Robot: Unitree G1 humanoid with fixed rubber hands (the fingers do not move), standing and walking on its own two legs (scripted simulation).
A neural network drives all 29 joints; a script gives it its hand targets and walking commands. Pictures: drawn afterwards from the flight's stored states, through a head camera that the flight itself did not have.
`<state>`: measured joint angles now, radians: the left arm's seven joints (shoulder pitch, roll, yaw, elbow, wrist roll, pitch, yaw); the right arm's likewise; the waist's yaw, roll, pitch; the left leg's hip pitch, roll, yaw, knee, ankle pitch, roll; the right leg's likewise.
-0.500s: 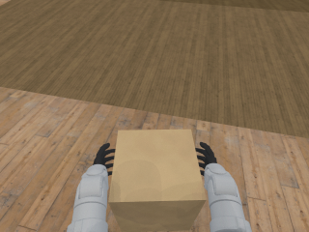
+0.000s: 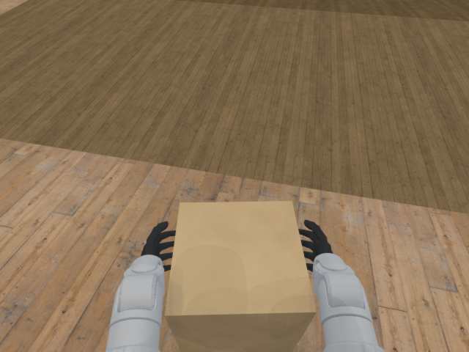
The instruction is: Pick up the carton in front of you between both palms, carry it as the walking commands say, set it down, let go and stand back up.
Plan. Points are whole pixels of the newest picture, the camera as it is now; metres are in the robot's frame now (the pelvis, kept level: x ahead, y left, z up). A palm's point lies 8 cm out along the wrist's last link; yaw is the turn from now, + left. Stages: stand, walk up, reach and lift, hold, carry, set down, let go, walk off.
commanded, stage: reach and lift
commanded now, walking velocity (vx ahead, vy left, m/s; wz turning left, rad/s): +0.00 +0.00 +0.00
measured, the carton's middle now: (236, 282) +0.29 +0.00 -0.04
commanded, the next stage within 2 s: hold in 0.26 s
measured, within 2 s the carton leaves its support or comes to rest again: neither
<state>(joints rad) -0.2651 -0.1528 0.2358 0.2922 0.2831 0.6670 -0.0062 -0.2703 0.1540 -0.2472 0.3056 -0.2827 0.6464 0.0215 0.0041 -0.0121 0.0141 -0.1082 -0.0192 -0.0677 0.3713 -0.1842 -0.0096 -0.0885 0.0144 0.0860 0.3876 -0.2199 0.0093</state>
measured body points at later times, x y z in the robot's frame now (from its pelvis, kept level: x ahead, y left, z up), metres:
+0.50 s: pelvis -0.01 +0.00 +0.00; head -0.05 +0.00 +0.45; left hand +0.29 +0.15 +0.04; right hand +0.29 -0.15 +0.05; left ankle +0.02 +0.13 -0.75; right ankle +0.00 -0.13 -0.75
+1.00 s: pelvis -0.01 +0.00 +0.00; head -0.05 +0.00 +0.45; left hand +0.29 +0.15 +0.04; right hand +0.29 -0.15 +0.04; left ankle +0.02 +0.13 -0.75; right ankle +0.00 -0.13 -0.75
